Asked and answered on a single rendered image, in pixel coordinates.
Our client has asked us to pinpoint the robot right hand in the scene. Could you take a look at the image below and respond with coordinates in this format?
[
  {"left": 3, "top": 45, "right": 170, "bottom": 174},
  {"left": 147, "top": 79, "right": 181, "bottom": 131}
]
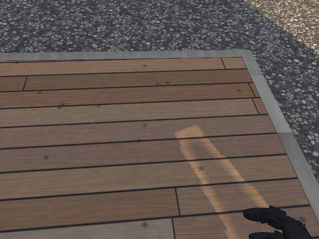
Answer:
[{"left": 243, "top": 206, "right": 312, "bottom": 239}]

